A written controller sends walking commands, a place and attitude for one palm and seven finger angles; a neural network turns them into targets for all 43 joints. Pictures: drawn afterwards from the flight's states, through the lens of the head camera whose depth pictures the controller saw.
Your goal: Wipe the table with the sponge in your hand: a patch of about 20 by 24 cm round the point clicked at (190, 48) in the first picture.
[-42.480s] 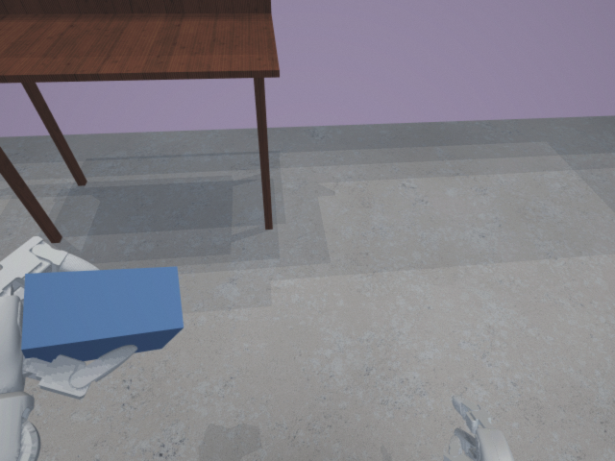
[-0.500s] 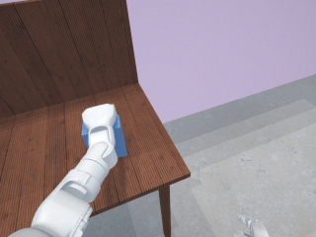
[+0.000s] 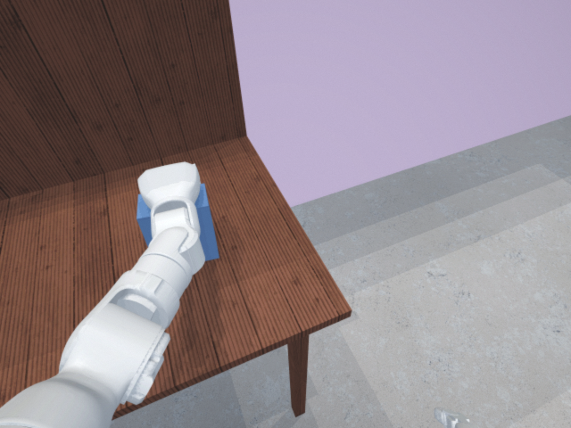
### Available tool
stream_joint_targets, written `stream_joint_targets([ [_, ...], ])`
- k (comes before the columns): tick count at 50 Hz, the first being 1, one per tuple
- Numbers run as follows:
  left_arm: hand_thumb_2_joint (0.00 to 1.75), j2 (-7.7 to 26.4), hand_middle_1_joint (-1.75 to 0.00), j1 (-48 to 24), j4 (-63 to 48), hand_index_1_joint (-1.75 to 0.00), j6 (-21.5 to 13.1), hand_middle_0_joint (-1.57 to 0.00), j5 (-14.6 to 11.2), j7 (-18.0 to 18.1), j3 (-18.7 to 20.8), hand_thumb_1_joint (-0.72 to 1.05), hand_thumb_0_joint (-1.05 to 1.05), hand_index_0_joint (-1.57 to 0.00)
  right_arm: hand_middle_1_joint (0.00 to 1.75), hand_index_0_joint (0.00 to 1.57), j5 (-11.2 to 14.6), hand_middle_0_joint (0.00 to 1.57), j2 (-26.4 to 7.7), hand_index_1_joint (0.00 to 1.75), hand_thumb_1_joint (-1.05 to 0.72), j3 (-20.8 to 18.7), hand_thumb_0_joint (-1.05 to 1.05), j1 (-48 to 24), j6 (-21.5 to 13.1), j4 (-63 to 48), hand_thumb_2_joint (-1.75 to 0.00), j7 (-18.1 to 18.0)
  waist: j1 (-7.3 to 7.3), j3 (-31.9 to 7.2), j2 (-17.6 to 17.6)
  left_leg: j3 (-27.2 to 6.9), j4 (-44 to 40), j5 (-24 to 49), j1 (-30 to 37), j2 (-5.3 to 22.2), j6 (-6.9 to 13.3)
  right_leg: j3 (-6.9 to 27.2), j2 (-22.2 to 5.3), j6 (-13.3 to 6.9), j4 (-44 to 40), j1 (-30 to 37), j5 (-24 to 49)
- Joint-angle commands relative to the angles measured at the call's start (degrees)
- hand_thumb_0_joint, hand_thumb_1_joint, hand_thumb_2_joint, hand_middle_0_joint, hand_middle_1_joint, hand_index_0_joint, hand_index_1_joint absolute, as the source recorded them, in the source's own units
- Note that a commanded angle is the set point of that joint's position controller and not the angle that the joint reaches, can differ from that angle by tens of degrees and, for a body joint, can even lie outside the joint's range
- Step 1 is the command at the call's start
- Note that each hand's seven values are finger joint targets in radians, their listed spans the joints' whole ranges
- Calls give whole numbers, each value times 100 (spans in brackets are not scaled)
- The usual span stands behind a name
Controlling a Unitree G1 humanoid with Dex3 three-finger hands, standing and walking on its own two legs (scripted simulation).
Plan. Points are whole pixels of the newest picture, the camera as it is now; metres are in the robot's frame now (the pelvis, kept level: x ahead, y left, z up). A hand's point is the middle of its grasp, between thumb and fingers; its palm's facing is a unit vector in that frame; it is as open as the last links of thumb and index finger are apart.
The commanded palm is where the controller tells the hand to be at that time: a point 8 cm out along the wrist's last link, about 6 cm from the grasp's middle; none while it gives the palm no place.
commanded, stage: wipe forward along the third lane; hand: left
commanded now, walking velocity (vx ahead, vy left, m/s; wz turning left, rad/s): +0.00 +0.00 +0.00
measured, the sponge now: (183, 236) +0.42 +0.19 +0.02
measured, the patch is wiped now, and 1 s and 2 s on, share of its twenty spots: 0.95 1.00 1.00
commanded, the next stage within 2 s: wipe back along the third lane in 0.10 s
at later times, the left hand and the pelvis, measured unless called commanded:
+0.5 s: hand (177, 205) +0.44 +0.20 +0.07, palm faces -0.01 -0.02 -1.00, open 10.1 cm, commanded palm +0.40 +0.18 +0.11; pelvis +0.01 +0.01 +0.00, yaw -1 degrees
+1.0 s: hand (183, 220) +0.41 +0.18 +0.07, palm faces +0.00 -0.03 -1.00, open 10.1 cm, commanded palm +0.36 +0.15 +0.11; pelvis +0.03 +0.01 +0.00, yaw +1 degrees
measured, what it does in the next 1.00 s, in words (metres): stands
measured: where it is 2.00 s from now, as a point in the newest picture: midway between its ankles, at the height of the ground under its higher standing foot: outside the picture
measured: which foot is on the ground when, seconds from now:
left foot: down 0.00-1.00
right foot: down 0.00-1.00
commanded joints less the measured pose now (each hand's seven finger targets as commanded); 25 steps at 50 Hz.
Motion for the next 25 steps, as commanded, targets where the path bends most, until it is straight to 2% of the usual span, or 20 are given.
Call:
stream_joint_targets([
  [1,130,895,-160,-2294,-275,-160,9,-120,123,164,190,10,0,-120,30,20,-37,20,-722,30,-90,-237,0,-477,-246,-647,-90,-17,-188,-1307,-729,-84,-227,629,608,69,122,62,-136,-40,-398,337,1156],
  [2,130,1005,-160,-2298,-156,-160,8,-120,162,184,221,10,0,-120,30,20,-46,20,-763,30,-90,-247,0,-395,-247,-612,-90,-21,-217,-1293,-791,-77,-208,591,601,73,127,59,-136,-23,-398,316,1091],
  [3,130,975,-160,-2400,-114,-160,14,-120,176,198,173,10,0,-120,30,20,-50,20,-760,30,-90,-244,0,-376,-250,-601,-90,-20,-252,-1270,-680,-62,-193,569,596,73,126,65,-135,-23,-400,244,1077],
  [5,130,1138,-160,-2470,34,-160,38,-120,214,225,279,10,0,-120,30,20,-61,20,-773,30,-90,-238,0,-307,-257,-566,-90,-15,-243,-1352,-609,-72,-182,571,540,70,120,69,-135,-25,-381,248,1053],
  [6,130,1060,-160,-2632,-34,-160,7,-120,176,219,271,10,0,-120,30,20,-68,20,-753,30,-90,-254,0,-317,-275,-566,-90,-18,-267,-1475,-562,-91,-165,691,590,95,120,42,-128,-38,-331,255,1153],
  [9,130,1129,-160,-2576,252,-160,35,-120,215,227,275,10,0,-120,30,20,-74,20,-791,30,-90,-257,0,-164,-273,-529,-90,17,-301,-1402,-587,-82,-107,696,507,87,123,52,-121,-25,-324,211,1244],
  [10,130,1003,-160,-2632,220,-160,19,-120,207,229,197,10,0,-120,30,20,-81,20,-784,30,-90,-276,0,-142,-280,-514,-90,28,-331,-1505,-639,-74,-85,738,557,108,122,33,-118,-15,-302,204,1289],
  [11,130,767,-160,-2483,112,-160,-23,-120,131,203,141,10,0,-120,30,20,-73,20,-723,30,-90,-299,0,-176,-299,-589,-90,49,-247,-1690,-554,-105,-86,880,612,100,117,15,-102,-43,-265,300,1379],
  [14,130,510,-160,-2105,36,-160,-74,-120,85,217,28,10,0,-120,30,20,-98,20,-712,30,-90,-327,0,-146,-287,-616,-90,94,-182,-1707,-540,-70,-77,965,750,117,117,-3,-83,-48,-297,326,1443],
  [16,130,462,-160,-1835,-74,-160,-94,-120,-60,226,141,10,0,-120,30,20,-91,20,-688,30,-90,-342,0,-228,-279,-658,-90,114,-99,-1782,-724,-70,-87,1095,726,110,121,4,-90,-52,-296,547,1681],
  [17,130,512,-160,-1663,-46,-160,-76,-120,-69,244,146,10,0,-120,30,20,-84,20,-722,30,-90,-338,0,-237,-260,-642,-90,118,-79,-1671,-857,-53,-95,1053,708,110,125,10,-93,-35,-323,570,1692],
  [20,130,307,-160,-1593,-231,-160,69,-120,-151,254,-42,10,0,-120,30,20,-35,20,-692,30,-90,-308,0,-407,-229,-680,-90,135,-61,-1365,-732,-25,-225,874,716,97,126,7,-98,-35,-459,505,1445],
  [21,130,250,-160,-1627,-277,-160,104,-120,-185,246,-41,10,0,-120,30,20,-16,20,-669,30,-90,-307,0,-473,-223,-678,-90,146,-57,-1372,-756,-74,-245,923,733,108,117,-31,-92,-56,-424,516,1423],
  [22,130,283,-160,-1431,-316,-160,161,-120,-171,255,-41,10,0,-120,30,20,-27,20,-691,30,-90,-307,0,-480,-210,-676,-90,161,14,-1361,-645,-52,-251,932,810,96,119,-22,-84,-69,-448,537,1404],
  [25,130,303,-160,-1335,-507,-160,346,-120,-147,196,-100,10,0,-120,30,20,-1,20,-677,30,-90,-267,0,-641,-138,-727,-90,167,51,-1266,-566,-63,-320,924,875,80,105,-37,-85,-97,-498,563,1314],
])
